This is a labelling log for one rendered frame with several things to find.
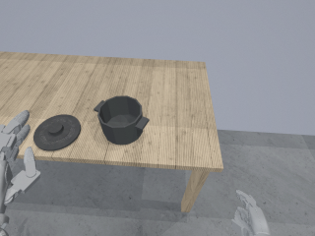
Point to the left robot hand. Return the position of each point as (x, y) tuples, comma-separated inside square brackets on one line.
[(11, 137)]

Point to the lid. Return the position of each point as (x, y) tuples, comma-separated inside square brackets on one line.
[(71, 131)]

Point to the right robot hand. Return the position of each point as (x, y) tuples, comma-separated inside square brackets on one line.
[(253, 219)]

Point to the left robot forearm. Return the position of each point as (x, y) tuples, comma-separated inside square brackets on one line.
[(4, 220)]

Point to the pot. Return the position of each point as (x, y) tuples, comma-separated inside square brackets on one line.
[(121, 119)]

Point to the table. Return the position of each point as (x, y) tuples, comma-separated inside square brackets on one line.
[(175, 96)]

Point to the knob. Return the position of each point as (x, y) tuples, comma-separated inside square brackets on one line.
[(55, 128)]

